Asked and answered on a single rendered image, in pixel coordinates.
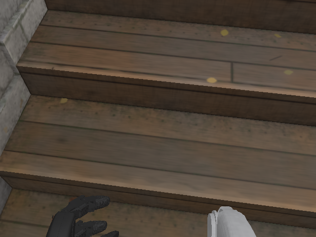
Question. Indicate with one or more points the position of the robot left hand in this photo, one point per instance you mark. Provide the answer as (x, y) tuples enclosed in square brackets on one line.
[(64, 224)]

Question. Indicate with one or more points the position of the robot right thigh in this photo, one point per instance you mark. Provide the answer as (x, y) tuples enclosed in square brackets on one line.
[(228, 223)]

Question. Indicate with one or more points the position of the right robot shin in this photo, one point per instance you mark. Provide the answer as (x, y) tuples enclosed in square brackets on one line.
[(225, 207)]

